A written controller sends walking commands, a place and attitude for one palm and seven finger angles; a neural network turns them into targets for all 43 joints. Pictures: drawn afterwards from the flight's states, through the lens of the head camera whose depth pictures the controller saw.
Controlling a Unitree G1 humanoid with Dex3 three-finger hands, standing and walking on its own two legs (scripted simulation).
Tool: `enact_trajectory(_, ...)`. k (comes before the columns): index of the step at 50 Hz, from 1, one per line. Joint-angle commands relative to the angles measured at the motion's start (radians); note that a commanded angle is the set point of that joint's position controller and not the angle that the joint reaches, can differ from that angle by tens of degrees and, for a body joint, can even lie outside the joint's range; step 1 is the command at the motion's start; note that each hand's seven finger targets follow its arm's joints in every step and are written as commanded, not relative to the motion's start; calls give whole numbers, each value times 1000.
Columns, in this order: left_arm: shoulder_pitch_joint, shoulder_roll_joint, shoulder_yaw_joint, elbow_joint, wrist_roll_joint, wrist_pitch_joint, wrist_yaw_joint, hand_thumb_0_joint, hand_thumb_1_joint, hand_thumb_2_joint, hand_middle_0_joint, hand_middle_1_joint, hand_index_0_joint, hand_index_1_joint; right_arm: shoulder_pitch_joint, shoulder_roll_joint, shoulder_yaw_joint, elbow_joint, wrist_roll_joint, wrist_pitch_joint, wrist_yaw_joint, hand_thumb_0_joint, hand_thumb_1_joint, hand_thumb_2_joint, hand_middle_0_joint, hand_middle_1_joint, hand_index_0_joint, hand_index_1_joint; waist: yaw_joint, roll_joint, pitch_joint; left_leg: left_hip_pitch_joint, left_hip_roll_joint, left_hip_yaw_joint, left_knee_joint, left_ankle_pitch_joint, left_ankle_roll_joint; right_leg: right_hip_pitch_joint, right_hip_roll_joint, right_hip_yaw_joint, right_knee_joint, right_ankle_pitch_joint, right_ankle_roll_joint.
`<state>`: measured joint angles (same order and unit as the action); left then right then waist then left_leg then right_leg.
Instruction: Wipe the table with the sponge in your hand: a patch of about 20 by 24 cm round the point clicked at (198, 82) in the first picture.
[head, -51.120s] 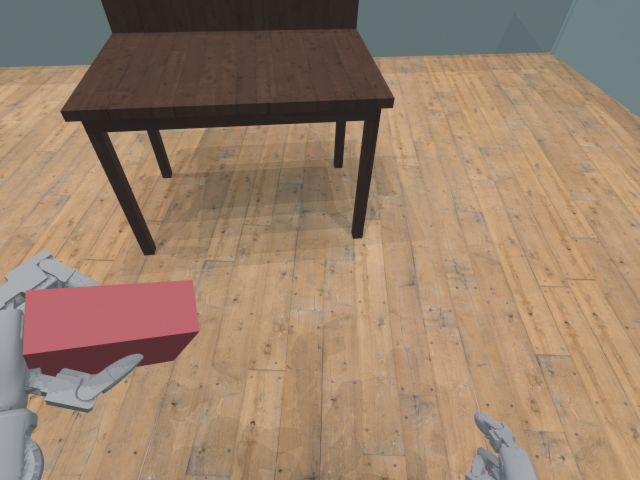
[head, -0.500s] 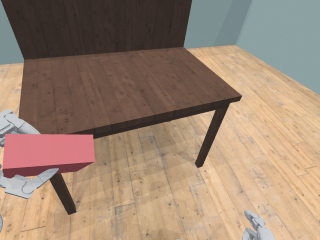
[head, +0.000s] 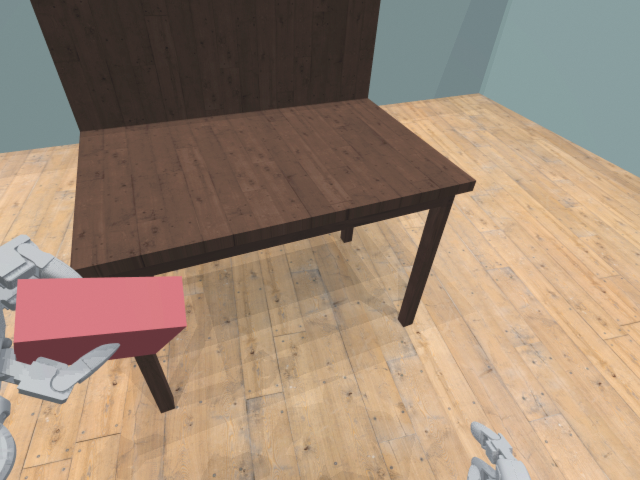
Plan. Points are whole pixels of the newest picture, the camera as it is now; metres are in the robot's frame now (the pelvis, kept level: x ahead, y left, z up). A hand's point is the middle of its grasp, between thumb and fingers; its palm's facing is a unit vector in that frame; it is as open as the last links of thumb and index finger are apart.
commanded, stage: stop stepping back and stand still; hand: left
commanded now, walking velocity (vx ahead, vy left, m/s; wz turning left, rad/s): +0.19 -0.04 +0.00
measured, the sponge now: (124, 321) +0.23 +0.21 +0.16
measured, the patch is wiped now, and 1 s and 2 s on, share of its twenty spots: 1.00 1.00 1.00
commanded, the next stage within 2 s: stand and wait in 0.34 s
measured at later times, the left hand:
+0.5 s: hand (43, 340) +0.19 +0.26 +0.18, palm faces +0.46 -0.81 -0.36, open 9.3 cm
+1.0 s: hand (43, 315) +0.22 +0.28 +0.18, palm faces +0.44 -0.85 -0.29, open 9.3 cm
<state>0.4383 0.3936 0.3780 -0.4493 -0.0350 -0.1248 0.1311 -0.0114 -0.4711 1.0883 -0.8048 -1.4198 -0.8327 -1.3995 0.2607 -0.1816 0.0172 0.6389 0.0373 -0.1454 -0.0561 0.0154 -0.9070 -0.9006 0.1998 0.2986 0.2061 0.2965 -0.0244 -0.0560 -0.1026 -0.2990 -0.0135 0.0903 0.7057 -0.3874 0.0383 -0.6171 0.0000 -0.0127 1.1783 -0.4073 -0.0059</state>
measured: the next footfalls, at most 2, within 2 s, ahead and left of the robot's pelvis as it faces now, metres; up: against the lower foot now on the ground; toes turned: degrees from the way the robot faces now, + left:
right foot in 0.14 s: +0.08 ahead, -0.11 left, +0.00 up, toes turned +0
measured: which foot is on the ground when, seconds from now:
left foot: down 0.00-1.00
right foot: up 0.00-0.12, down 0.14-1.00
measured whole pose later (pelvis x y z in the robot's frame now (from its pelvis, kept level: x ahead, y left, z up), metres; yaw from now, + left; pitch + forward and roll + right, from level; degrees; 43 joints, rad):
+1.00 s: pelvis +0.01 +0.03 +0.02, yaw +2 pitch -1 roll -1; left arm 0.45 0.33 0.29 -0.44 -0.05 -0.12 0.16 -0.01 -0.47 1.09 -0.80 -1.42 -0.83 -1.41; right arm 0.17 -0.18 0.04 0.61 0.01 -0.08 -0.07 0.01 -0.90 -0.90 0.20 0.30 0.21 0.30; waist 0.01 -0.02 -0.04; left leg -0.19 -0.03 0.04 0.50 -0.30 0.06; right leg -0.23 -0.02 -0.02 0.44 -0.19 0.03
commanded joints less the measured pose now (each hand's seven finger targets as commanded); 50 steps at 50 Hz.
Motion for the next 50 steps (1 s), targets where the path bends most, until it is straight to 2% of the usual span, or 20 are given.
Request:
enact_trajectory(1,-133,115,37,-142,-15,-56,1,0,100,1300,-1200,-1600,-1200,-1600,-111,-149,-42,-114,6,-46,7,0,-900,-900,200,300,200,300,3,133,121,-73,280,-303,-373,-7,152,42,-71,20,-215,27,2)
enact_trajectory(4,-128,131,43,-172,-13,-45,-3,0,100,1300,-1200,-1600,-1200,-1600,-127,-168,-33,-148,-6,-40,-2,0,-900,-900,200,300,200,300,8,197,84,-141,208,-223,-253,-120,105,313,-14,-80,-537,73,10)
enact_trajectory(5,-121,124,39,-174,-16,-42,-5,0,100,1300,-1200,-1600,-1200,-1600,-146,-174,-33,-156,-9,-33,-2,0,-900,-900,200,300,200,300,24,157,61,-197,174,-195,-155,-176,88,419,5,-105,-634,133,6)
enact_trajectory(6,-108,135,50,-177,-11,-41,-4,0,100,1300,-1200,-1600,-1200,-1600,-144,-172,-42,-163,-11,-27,-4,0,-900,-900,200,300,200,300,33,27,40,-254,101,-115,50,-184,63,485,-33,-47,-720,140,-24)
enact_trajectory(7,-117,160,63,-206,-11,-45,-4,0,100,1300,-1200,-1600,-1200,-1600,-151,-160,-53,-175,-9,-16,-3,0,-900,-900,200,300,200,300,26,-164,14,-333,10,-41,322,-178,25,492,-189,215,-834,35,-107)
enact_trajectory(8,-142,185,88,-241,-21,-55,0,0,100,1300,-1200,-1600,-1200,-1600,-158,-140,-56,-178,-7,-16,-4,0,-900,-900,200,300,200,300,20,-249,-3,-342,4,-78,494,-133,9,379,-353,482,-978,-178,-178)
enact_trajectory(9,-162,194,98,-276,-23,-66,-4,0,100,1300,-1200,-1600,-1200,-1600,-137,-162,-75,-147,1,-9,5,0,-900,-900,200,300,200,300,10,-221,-3,-340,21,-156,598,-51,-6,339,-363,549,-996,-180,-208)
enact_trajectory(11,-136,199,107,-346,-33,-78,-8,0,100,1300,-1200,-1600,-1200,-1600,-144,-137,-59,-139,-5,5,9,0,-900,-900,200,300,200,300,-3,-13,33,-250,102,-193,495,-7,7,188,-375,431,-935,-139,-213)
enact_trajectory(14,-73,165,82,-360,-27,-67,11,0,100,1300,-1200,-1600,-1200,-1600,-171,-113,-45,-161,-11,11,-15,0,-900,-900,200,300,200,300,-5,7,19,23,101,-105,71,13,26,73,-288,202,-852,-148,-146)
enact_trajectory(16,-40,156,74,-324,-26,-68,34,0,100,1300,-1200,-1600,-1200,-1600,-146,-130,-42,-166,-24,-2,-39,0,-900,-900,200,300,200,300,-8,137,3,118,43,-47,-190,-35,28,114,-174,119,-731,-208,-96)
enact_trajectory(18,-46,145,85,-330,-26,-69,54,0,100,1300,-1200,-1600,-1200,-1600,-141,-180,-59,-192,-22,-19,-45,0,-900,-900,200,300,200,300,13,381,-23,94,235,-368,-372,-107,115,144,6,-47,-421,-63,-8)
enact_trajectory(20,-67,145,70,-300,-20,-54,54,0,100,1300,-1200,-1600,-1200,-1600,-136,-138,-47,-181,-22,-32,-38,0,-900,-900,200,300,200,300,-10,282,28,75,273,-458,-402,68,142,101,-1,1,-323,-85,17)
enact_trajectory(22,-45,122,55,-218,-22,-45,45,0,100,1300,-1200,-1600,-1200,-1600,-141,-152,-42,-150,-17,-39,-20,0,-900,-900,200,300,200,300,20,174,47,2,229,-307,-308,205,96,262,-19,-3,-562,27,19)
enact_trajectory(24,-51,104,28,-199,-16,-44,31,0,100,1300,-1200,-1600,-1200,-1600,-163,-163,-42,-163,-18,-35,-16,0,-900,-900,200,300,200,300,20,75,68,-109,140,-204,-193,120,41,437,-31,21,-790,238,3)
enact_trajectory(27,-55,112,26,-208,-18,-54,26,0,100,1300,-1200,-1600,-1200,-1600,-148,-150,-62,-156,-23,-15,-9,0,-900,-900,200,300,200,300,1,-111,60,-62,34,-126,-14,-29,-4,288,-225,328,-953,-85,-104)
enact_trajectory(29,-88,152,59,-265,-18,-61,36,0,100,1300,-1200,-1600,-1200,-1600,-165,-143,-51,-158,-26,-8,-14,0,-900,-900,200,300,200,300,-1,-13,45,3,53,-130,-102,60,-1,294,-236,290,-916,14,-118)
enact_trajectory(34,-96,125,38,-284,-8,-80,55,0,100,1300,-1200,-1600,-1200,-1600,-202,-142,-33,-183,-31,-12,-32,0,-900,-900,200,300,200,300,24,271,33,31,179,-317,-441,67,30,355,-24,15,-661,174,5)
enact_trajectory(38,-100,90,10,-220,-15,-71,51,0,100,1300,-1200,-1600,-1200,-1600,-193,-143,-36,-174,-29,-15,-31,0,-900,-900,200,300,200,300,25,130,-5,44,148,-238,-369,267,9,443,-33,19,-715,312,10)
enact_trajectory(45,-72,87,1,-210,-23,-62,37,0,100,1300,-1200,-1600,-1200,-1600,-198,-139,-35,-178,-29,8,-20,0,-900,-900,200,300,200,300,24,99,-35,86,126,-186,-312,430,-18,477,-60,50,-744,452,-4)
enact_trajectory(50,-73,112,26,-246,-25,-67,41,0,100,1300,-1200,-1600,-1200,-1600,-206,-137,-33,-188,-30,24,-23,0,-900,-900,200,300,200,300,29,151,-39,79,124,-185,-322,429,-25,488,-60,48,-743,446,-7)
